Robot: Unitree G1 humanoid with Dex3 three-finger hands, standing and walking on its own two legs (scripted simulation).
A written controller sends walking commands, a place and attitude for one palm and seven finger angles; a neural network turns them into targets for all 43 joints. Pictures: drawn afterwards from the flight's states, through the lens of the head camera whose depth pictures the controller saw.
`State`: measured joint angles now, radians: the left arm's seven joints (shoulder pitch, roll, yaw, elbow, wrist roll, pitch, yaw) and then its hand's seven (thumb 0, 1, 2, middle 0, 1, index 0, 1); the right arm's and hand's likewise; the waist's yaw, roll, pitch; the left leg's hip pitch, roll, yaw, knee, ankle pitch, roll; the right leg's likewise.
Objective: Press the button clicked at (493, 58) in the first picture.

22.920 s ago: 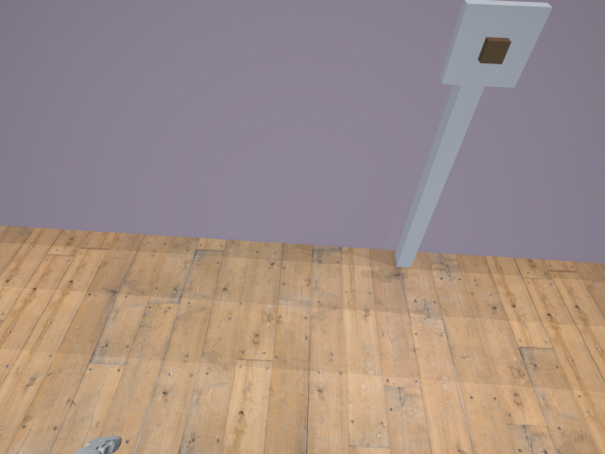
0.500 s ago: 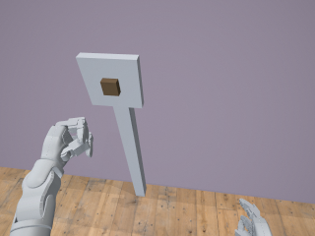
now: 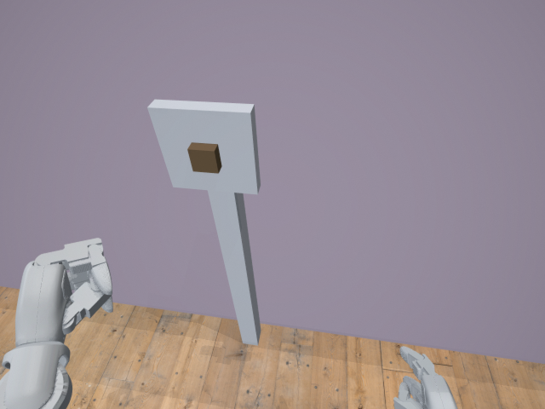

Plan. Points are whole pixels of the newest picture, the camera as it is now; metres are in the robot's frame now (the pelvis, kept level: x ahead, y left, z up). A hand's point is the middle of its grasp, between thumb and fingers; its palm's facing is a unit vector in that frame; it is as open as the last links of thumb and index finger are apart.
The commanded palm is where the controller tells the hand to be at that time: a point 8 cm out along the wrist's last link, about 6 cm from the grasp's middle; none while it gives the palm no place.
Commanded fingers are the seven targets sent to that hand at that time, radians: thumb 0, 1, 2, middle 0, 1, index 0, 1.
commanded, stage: draw the hand back to the body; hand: left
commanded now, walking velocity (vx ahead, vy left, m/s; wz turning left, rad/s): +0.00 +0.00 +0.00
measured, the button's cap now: (205, 157) +0.50 +0.19 +0.13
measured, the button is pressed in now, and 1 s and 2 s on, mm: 0 0 0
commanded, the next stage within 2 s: step back with the hand held close in 0.46 s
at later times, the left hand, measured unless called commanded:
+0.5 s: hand (74, 312) +0.17 +0.24 +0.16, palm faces +0.43 -0.82 -0.37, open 3.1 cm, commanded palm +0.12 +0.28 +0.17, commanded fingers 0.00 0.90 0.90 -1.30 -1.50 -1.30 -1.50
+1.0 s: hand (53, 325) +0.15 +0.26 +0.15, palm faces +0.32 -0.81 -0.50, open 3.1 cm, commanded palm +0.09 +0.30 +0.17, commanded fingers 0.00 0.90 0.90 -1.30 -1.50 -1.30 -1.50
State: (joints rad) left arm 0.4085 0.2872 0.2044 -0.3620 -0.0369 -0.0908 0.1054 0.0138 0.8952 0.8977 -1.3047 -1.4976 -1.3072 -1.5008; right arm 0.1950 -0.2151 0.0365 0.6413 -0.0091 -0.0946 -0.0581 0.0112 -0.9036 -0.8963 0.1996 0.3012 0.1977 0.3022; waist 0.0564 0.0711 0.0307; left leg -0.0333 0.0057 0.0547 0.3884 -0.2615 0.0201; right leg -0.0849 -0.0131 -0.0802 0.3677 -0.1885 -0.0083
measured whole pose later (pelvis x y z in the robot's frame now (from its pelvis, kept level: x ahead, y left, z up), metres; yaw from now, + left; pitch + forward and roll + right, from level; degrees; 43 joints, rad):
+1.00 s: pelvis -0.04 +0.02 -0.01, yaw -1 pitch +0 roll +0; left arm 0.63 0.40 0.37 -0.56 -0.03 -0.19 0.13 0.01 0.89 0.90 -1.31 -1.50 -1.31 -1.50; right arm 0.20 -0.23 -0.02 0.55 0.00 -0.02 -0.08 0.01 -0.91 -0.90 0.20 0.30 0.20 0.30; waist 0.00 0.00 0.02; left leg -0.26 -0.02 0.09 0.50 -0.25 0.05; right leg -0.32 -0.04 -0.05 0.47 -0.15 0.02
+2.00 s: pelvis -0.21 +0.02 -0.01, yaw -1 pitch +2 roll -3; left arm 0.64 0.40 0.39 -0.65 -0.03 -0.25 0.15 0.01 0.89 0.90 -1.31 -1.50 -1.31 -1.50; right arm 0.22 -0.14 0.01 0.61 -0.02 -0.14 -0.05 0.01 -0.90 -0.90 0.20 0.30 0.20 0.30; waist 0.00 -0.02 0.00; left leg -0.42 0.04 -0.01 0.48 -0.10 0.01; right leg -0.34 0.05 -0.02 0.72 -0.46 0.01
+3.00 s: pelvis -0.29 +0.04 -0.01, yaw -1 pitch -2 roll -1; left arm 0.27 0.22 0.01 0.78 0.03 0.07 0.01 0.01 0.91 0.90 -1.08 -1.28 -1.09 -1.29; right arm 0.21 -0.24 0.00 0.88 -0.03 0.01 0.00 0.01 -0.91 -0.90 0.20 0.30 0.20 0.30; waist -0.03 -0.02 0.01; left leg -0.32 -0.03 -0.02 0.58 -0.24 0.03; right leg -0.28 -0.02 -0.06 0.57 -0.26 0.00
